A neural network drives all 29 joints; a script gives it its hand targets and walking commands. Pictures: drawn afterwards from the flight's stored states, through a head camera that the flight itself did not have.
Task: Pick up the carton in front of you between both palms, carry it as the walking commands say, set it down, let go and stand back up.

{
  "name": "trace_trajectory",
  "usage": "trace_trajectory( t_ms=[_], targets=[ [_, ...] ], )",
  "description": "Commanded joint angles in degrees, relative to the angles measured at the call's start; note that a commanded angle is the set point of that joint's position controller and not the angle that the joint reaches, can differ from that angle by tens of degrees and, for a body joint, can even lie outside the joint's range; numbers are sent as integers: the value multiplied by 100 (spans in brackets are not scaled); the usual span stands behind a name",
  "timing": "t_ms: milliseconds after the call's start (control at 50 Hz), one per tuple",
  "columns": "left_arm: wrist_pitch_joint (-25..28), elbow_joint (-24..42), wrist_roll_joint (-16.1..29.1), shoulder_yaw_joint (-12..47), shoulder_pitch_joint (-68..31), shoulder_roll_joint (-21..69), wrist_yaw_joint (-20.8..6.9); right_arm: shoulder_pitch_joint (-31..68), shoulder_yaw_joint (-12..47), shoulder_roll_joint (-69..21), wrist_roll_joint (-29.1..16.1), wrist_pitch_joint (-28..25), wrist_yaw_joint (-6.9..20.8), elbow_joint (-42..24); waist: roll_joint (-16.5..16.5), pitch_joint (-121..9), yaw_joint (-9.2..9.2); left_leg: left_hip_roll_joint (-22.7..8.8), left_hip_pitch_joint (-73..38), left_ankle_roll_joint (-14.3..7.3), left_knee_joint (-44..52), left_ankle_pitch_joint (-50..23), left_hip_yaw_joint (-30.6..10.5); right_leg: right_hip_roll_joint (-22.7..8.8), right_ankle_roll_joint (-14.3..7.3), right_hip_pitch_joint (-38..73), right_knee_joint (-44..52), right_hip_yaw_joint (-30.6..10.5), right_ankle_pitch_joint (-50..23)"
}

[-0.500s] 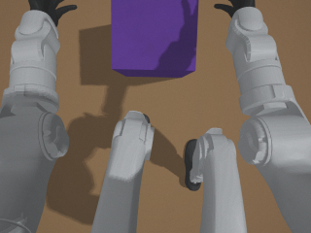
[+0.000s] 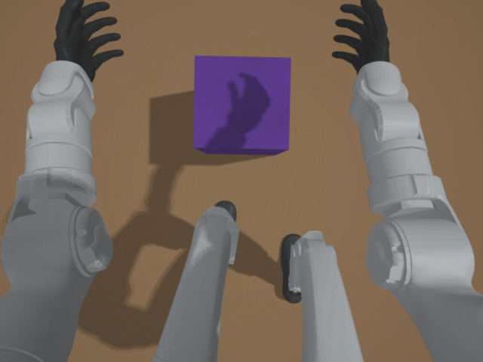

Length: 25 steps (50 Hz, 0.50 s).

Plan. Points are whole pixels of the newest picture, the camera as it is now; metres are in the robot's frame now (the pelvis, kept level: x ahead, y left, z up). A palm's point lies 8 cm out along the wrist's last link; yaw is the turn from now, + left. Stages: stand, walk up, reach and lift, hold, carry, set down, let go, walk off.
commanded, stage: set down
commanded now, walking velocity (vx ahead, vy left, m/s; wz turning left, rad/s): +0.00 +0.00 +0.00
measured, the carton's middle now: (241, 113) +0.50 +0.11 -0.46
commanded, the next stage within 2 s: let go in 0.08 s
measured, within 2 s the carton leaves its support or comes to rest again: neither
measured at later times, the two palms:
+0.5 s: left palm (11, 121) +0.36 +0.32 +0.01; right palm (444, 140) +0.42 -0.11 +0.01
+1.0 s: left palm (0, 301) +0.24 +0.22 +0.12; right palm out of the picture +0.29 -0.24 +0.11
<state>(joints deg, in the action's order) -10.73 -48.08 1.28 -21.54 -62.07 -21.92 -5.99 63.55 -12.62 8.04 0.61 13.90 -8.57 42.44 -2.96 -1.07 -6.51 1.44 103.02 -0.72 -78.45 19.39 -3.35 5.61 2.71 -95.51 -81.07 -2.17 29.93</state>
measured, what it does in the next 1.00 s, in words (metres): rises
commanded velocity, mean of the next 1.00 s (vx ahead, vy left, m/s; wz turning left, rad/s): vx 0.00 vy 0.00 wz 0.00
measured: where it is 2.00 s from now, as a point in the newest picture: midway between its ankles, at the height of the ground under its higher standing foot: (255, 262)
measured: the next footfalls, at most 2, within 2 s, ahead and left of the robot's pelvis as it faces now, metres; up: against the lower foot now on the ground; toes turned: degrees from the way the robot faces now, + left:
none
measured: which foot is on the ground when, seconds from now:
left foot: down 0.00-1.00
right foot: down 0.00-1.00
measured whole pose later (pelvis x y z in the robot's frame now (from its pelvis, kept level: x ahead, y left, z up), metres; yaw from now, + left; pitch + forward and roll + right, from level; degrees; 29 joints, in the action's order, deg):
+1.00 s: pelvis +0.10 -0.02 +0.18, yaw +4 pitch +3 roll +1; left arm -2.0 -24.8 1.1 -2.1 12.7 -12.1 -4.2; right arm -10.3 -3.6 11.0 1.8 1.1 1.7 27.4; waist -0.5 2.9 -1.1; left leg 2.1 17.0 0.4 -24.5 10.5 -2.7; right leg 1.4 -0.9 -11.4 -27.4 -4.6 19.0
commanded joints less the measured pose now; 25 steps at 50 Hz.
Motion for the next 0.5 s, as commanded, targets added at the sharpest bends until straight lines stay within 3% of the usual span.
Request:
trace_trajectory(
  t_ms=[0,140,260,360,480],
  targets=[
    [179,589,-106,-139,-1087,-786,-17,1117,-54,389,51,-178,54,-586,364,-5748,-299,118,-5889,220,810,-2643,451,292,73,1015,1284,597,-791],
    [318,470,-458,-189,-537,-578,-97,486,-164,143,339,-289,115,-487,290,-5559,-219,92,-6395,191,1558,-2692,393,191,134,1792,2083,500,-1119],
    [336,1090,-751,105,921,-453,-213,-1130,-113,-183,699,-330,-33,-1153,472,-5685,-150,51,-7775,105,2142,-3184,291,171,152,2546,2764,452,-1487],
    [465,1746,-603,496,2016,-335,-220,-2157,97,-135,606,-548,63,-1790,643,-5038,-99,-47,-8825,83,2674,-3313,19,85,98,2700,3293,413,-1338],
    [708,1919,-254,955,3487,51,-157,-3468,250,-19,498,-896,343,-1639,666,-4028,113,-139,-9368,155,3311,-3061,-207,-56,8,3162,3792,389,-1209]
  ],
)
